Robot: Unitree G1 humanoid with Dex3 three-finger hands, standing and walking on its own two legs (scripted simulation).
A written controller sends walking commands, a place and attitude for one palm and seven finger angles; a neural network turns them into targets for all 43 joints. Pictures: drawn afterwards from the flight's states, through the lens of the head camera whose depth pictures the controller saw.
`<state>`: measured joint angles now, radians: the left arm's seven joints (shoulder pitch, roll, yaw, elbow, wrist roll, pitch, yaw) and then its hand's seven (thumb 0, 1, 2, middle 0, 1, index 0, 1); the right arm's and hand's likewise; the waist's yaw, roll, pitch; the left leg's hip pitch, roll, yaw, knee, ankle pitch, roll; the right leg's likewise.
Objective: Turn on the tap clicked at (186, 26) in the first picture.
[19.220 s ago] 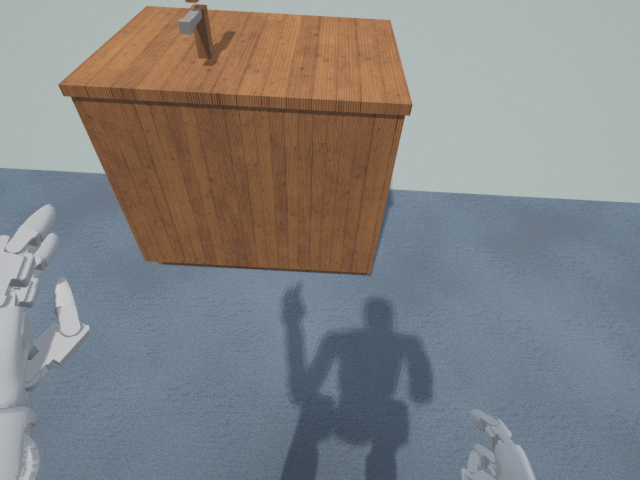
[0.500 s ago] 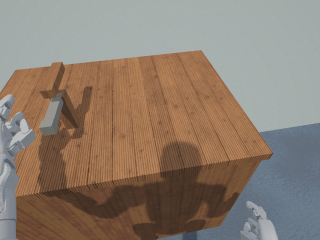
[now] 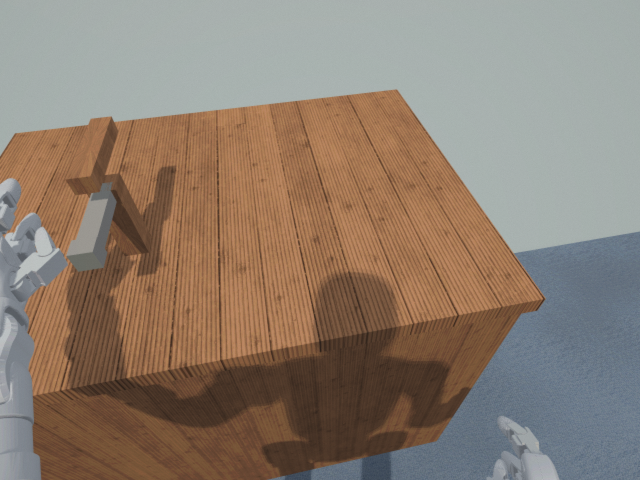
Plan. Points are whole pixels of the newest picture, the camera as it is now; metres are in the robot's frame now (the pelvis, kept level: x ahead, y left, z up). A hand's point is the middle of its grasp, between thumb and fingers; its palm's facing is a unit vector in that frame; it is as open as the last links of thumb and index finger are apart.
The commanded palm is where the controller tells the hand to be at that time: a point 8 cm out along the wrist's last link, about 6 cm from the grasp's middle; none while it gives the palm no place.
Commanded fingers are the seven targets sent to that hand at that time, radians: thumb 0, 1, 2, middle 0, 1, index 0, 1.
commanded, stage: reach beside the lever's end, fingers flat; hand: left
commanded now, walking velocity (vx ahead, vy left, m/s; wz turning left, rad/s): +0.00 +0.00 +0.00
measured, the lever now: (87, 254) +0.32 +0.30 +0.15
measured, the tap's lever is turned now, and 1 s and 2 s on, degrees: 0 3 30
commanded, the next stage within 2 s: push the lever round in 0.20 s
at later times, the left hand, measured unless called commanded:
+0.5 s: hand (56, 265) +0.30 +0.33 +0.14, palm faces +0.47 -0.88 -0.11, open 7.9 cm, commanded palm +0.25 +0.36 +0.14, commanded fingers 0.00 0.90 0.90 -0.15 -0.15 -0.15 -0.15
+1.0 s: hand (77, 264) +0.30 +0.31 +0.14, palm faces +0.48 -0.87 -0.11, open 7.8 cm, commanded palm +0.26 +0.33 +0.14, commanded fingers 0.00 0.90 0.90 -0.15 -0.15 -0.15 -0.15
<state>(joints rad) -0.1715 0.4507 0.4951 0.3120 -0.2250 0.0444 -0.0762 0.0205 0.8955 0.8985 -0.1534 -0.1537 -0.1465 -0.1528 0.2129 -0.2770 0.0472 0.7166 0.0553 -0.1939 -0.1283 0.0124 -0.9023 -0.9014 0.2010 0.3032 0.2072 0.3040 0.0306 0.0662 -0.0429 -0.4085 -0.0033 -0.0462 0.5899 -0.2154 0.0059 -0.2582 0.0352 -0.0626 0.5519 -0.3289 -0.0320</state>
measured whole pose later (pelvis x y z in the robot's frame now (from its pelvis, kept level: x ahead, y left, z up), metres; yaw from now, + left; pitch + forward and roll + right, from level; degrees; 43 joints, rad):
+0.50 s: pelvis +0.00 +0.00 +0.00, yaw +1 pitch +2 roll -1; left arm -0.14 0.43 0.49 0.28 -0.23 0.05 -0.09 0.02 0.90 0.90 -0.15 -0.15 -0.15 -0.15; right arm 0.20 -0.28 0.05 0.71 0.06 -0.20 -0.13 0.01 -0.90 -0.90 0.20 0.30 0.21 0.30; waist 0.05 0.06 -0.05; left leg -0.41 -0.01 -0.05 0.60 -0.22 0.01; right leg -0.25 0.03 -0.07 0.55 -0.34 -0.03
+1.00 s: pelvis +0.00 +0.00 +0.00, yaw +0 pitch +1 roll -1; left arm -0.12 0.38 0.44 0.21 -0.21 0.08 0.00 0.02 0.90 0.90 -0.15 -0.15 -0.15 -0.15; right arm 0.20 -0.27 0.05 0.71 0.05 -0.18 -0.12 0.01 -0.90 -0.90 0.20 0.30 0.21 0.30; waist 0.05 0.07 -0.04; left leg -0.39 0.00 -0.05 0.59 -0.22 0.00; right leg -0.24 0.04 -0.07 0.55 -0.34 -0.04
